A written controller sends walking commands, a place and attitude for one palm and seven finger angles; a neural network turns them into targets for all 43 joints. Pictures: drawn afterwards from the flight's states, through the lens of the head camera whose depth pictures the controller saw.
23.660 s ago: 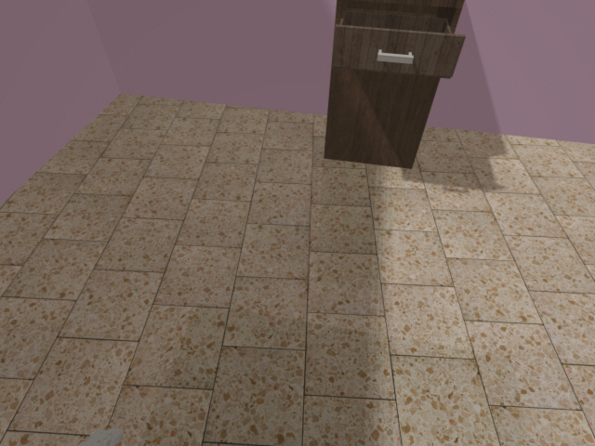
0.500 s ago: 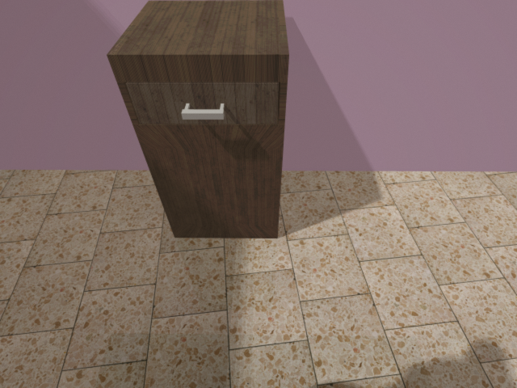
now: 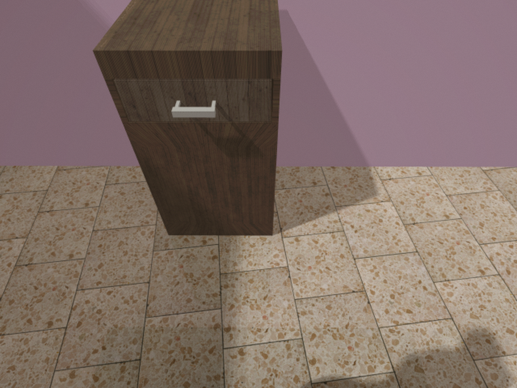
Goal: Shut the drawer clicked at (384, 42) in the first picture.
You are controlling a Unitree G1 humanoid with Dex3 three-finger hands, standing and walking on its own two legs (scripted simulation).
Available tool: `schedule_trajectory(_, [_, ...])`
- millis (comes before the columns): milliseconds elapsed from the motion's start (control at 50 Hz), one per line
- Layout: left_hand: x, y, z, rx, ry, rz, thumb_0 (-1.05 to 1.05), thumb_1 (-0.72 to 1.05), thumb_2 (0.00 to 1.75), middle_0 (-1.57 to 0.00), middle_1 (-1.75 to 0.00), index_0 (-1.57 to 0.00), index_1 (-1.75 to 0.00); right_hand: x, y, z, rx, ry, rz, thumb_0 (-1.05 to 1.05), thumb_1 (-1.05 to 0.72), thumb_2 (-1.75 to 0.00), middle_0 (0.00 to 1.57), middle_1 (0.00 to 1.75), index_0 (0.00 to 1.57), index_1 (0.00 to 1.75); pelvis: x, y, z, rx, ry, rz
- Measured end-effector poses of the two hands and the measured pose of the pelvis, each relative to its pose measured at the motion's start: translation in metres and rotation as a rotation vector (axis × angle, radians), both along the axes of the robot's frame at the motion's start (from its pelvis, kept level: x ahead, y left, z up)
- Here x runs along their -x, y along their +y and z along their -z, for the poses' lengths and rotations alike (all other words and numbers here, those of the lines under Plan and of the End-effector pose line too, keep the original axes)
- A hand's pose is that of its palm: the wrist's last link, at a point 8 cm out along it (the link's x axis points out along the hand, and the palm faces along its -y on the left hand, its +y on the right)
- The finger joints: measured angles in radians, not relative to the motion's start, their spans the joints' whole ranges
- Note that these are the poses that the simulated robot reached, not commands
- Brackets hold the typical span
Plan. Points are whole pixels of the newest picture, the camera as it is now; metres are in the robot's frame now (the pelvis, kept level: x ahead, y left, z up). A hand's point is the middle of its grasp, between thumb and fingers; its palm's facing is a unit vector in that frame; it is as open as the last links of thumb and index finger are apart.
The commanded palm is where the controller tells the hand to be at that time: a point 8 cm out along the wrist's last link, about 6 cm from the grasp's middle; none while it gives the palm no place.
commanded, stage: look to check the result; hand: left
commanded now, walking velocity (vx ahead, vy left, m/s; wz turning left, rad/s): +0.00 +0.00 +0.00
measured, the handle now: (195, 108) +0.83 +0.23 -0.05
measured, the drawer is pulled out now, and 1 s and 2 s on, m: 0.00 0.00 0.00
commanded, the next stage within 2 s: stand and wait in 0.36 s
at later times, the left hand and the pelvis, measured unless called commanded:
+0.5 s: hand out of the picture +0.06 +0.19 -0.17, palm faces +0.00 -0.97 -0.26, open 7.4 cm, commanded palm none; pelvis +0.01 -0.01 +0.00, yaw +0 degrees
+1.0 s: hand out of the picture +0.06 +0.20 -0.16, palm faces -0.01 -0.96 -0.29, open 7.4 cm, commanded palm none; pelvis +0.02 -0.01 +0.00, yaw +0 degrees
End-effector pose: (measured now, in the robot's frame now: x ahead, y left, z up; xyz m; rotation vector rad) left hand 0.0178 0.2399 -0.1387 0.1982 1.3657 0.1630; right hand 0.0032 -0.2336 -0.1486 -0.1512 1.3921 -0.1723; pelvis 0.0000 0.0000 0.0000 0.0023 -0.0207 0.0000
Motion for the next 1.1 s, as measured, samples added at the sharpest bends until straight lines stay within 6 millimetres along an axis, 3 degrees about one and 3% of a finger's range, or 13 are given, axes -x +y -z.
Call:
schedule_trajectory(420, [-0.031, 0.0, -0.006, -0.027, -0.062, 0.013, 0.01, 0.9, 0.9, -0.21, -0.3, -0.21, -0.3, -0.033, -0.028, -0.006, 0.038, -0.054, -0.023, 0.0, -0.91, -0.9, 0.2, 0.3, 0.2, 0.3, -0.011, -0.012, -0.002, 0.001, -0.009, -0.002])
schedule_trajectory(1100, [-0.044, 0.012, -0.013, -0.057, -0.065, 0.03, 0.01, 0.9, 0.9, -0.21, -0.3, -0.21, -0.3, -0.038, -0.042, -0.009, 0.059, -0.051, -0.027, 0.0, -0.9, -0.9, 0.2, 0.3, 0.2, 0.3, -0.016, -0.014, -0.003, -0.001, -0.004, 0.003])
